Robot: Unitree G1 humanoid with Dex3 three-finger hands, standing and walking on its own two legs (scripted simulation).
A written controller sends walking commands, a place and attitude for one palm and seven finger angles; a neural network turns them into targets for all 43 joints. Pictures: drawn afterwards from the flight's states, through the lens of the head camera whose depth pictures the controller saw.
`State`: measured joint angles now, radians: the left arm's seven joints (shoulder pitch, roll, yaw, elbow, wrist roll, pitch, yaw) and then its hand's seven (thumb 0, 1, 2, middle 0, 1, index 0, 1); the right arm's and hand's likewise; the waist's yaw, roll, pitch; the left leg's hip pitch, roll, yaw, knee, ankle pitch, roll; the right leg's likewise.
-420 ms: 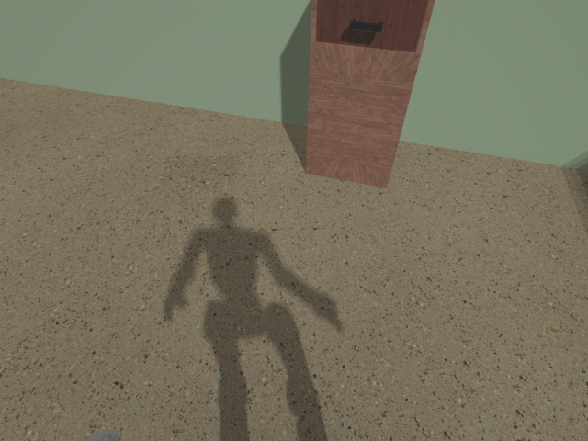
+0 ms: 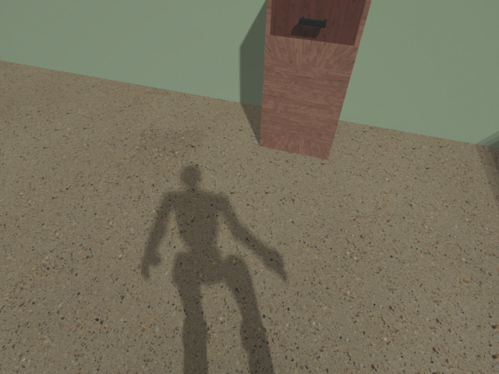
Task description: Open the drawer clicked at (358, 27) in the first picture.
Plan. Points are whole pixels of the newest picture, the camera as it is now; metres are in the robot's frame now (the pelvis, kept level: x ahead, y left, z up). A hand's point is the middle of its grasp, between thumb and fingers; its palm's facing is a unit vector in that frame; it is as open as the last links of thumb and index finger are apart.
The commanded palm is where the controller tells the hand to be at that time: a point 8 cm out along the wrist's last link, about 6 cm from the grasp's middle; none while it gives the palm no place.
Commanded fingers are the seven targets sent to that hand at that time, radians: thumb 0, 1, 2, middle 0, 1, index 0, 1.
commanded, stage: stand and wait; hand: left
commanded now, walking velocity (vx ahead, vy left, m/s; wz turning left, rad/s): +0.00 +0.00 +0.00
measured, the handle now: (313, 21) +1.49 -0.19 +0.01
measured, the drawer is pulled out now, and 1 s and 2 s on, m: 0.00 0.00 0.00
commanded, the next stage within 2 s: look at it before walking up in 0.40 s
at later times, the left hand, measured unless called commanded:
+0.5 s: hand out of the picture +0.07 +0.25 -0.15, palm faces -0.03 -0.94 -0.34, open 7.4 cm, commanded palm none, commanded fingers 0.00 0.90 0.90 -0.20 -0.30 -0.20 -0.30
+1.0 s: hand out of the picture +0.07 +0.25 -0.15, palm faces -0.03 -0.94 -0.34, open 7.4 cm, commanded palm none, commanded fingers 0.00 0.90 0.90 -0.20 -0.30 -0.20 -0.30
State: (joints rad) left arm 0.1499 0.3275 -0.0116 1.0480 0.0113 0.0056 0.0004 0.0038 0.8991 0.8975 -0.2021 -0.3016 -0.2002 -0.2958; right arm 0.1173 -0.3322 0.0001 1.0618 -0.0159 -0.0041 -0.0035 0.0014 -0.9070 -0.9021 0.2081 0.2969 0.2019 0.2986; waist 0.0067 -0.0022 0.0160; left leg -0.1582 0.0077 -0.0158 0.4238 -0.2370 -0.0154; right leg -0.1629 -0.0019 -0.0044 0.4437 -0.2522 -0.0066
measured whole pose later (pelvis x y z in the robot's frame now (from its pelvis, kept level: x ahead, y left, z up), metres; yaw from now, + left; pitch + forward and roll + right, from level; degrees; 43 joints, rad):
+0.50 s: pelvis -0.01 +0.00 +0.00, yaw +0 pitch -2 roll +0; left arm 0.14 0.34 -0.01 1.08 0.01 0.00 0.00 0.00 0.90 0.90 -0.20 -0.30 -0.20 -0.30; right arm 0.13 -0.34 0.00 1.11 -0.01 -0.01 0.00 0.00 -0.91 -0.90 0.21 0.30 0.20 0.30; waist 0.00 0.00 0.02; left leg -0.15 0.01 -0.01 0.38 -0.21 -0.01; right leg -0.16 0.00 0.00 0.40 -0.22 0.00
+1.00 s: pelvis +0.00 +0.00 +0.00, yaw +0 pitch -2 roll +0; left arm 0.15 0.34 -0.01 1.09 0.01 0.00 0.00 0.00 0.90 0.90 -0.20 -0.30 -0.20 -0.30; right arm 0.11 -0.34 0.00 1.11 -0.01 -0.01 0.00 0.00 -0.91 -0.90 0.21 0.30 0.20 0.30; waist 0.01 0.00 0.03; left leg -0.13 0.01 -0.01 0.36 -0.21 -0.02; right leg -0.14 0.00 0.00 0.38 -0.22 -0.01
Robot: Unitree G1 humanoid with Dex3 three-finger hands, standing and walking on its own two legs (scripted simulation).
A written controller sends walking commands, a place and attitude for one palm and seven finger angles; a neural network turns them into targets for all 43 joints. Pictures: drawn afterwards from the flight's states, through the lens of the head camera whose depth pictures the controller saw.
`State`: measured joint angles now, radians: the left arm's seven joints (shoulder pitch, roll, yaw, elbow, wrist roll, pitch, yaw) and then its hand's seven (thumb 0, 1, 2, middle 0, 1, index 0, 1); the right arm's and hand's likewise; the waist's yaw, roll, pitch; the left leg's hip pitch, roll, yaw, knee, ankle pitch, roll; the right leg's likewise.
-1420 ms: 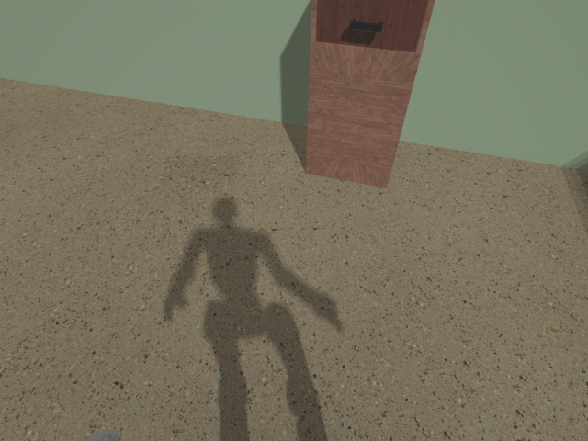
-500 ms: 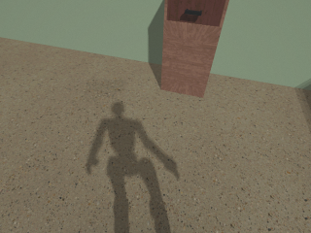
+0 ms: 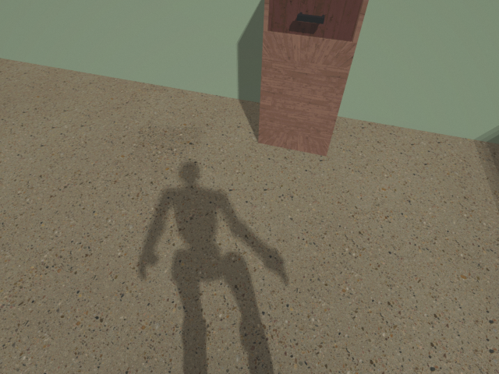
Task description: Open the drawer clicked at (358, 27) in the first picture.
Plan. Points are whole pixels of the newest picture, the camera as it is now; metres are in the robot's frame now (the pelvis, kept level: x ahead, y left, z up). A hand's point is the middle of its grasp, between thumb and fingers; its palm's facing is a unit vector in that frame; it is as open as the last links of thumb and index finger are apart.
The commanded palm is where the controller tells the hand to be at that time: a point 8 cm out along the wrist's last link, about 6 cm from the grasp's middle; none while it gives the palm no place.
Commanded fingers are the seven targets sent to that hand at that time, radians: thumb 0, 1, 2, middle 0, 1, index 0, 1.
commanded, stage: look at it before walking up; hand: left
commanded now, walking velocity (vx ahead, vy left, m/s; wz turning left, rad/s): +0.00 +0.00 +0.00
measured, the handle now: (311, 17) +1.50 -0.18 +0.01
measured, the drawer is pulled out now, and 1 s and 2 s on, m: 0.00 0.00 0.00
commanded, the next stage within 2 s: walk to a spot facing it in 0.02 s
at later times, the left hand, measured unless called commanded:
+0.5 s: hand out of the picture +0.05 +0.19 -0.20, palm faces -0.10 -0.98 -0.18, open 7.4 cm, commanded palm none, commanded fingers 0.00 0.90 0.90 -0.20 -0.30 -0.20 -0.30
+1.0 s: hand (188, 333) +0.24 +0.15 -0.20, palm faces -0.13 -0.98 -0.13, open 7.4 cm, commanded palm none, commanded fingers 0.00 0.90 0.90 -0.20 -0.30 -0.20 -0.30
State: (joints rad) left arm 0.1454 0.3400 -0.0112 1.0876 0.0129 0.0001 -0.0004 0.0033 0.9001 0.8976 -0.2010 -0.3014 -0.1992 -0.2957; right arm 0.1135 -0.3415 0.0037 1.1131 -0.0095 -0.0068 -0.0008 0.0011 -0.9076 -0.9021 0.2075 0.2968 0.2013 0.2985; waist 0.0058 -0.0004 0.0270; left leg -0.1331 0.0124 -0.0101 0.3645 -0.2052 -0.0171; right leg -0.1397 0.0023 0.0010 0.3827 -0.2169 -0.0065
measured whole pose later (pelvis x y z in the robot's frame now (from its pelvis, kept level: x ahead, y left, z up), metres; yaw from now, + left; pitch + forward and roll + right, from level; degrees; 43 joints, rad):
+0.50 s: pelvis +0.07 +0.00 -0.02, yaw -8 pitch +0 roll +1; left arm 0.38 0.20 0.02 1.09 0.02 0.02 -0.02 0.00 0.90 0.90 -0.20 -0.30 -0.20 -0.30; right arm 0.34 -0.20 -0.02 1.10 -0.02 -0.05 -0.01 0.00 -0.91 -0.90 0.21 0.30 0.20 0.30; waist 0.01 -0.02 0.00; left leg -0.12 0.05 0.12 0.58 -0.46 -0.02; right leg -0.31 0.02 0.01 0.82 -0.48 -0.03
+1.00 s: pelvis +0.27 -0.02 -0.02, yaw -13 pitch -1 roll -2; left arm 0.42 0.14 0.03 1.12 0.03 -0.06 0.01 0.00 0.90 0.90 -0.20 -0.30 -0.20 -0.30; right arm 0.11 -0.16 -0.05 0.99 -0.02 -0.05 0.03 0.00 -0.91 -0.90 0.20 0.30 0.20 0.30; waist 0.04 -0.02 0.04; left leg -0.47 0.10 0.13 0.63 -0.18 0.00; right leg 0.03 0.01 -0.03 0.44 -0.45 0.01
